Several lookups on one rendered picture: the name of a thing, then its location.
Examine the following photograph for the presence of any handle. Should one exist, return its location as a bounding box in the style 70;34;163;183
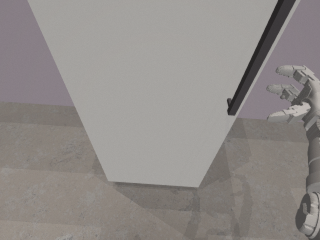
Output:
227;0;296;116

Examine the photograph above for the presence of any fridge door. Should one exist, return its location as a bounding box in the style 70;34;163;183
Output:
27;0;301;188

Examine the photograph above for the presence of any right robot hand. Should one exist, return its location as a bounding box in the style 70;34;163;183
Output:
266;65;320;125

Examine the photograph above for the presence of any robot right upper arm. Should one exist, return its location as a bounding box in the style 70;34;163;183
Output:
295;192;320;240

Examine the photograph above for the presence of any robot right forearm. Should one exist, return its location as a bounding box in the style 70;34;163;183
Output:
303;110;320;193

